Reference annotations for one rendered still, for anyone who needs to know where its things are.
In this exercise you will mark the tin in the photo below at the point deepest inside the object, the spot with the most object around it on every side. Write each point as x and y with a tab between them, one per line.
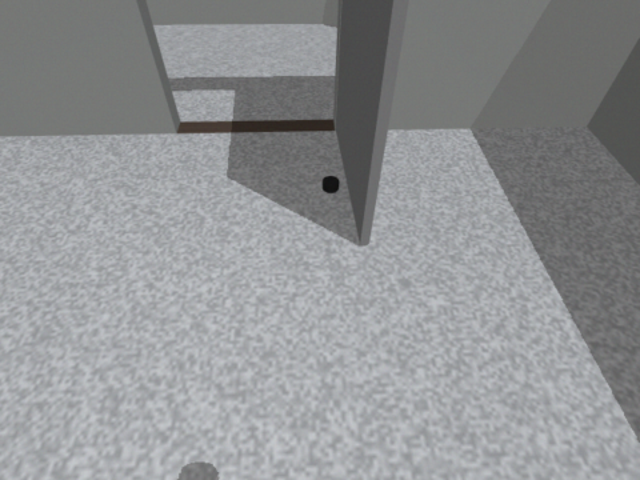
330	184

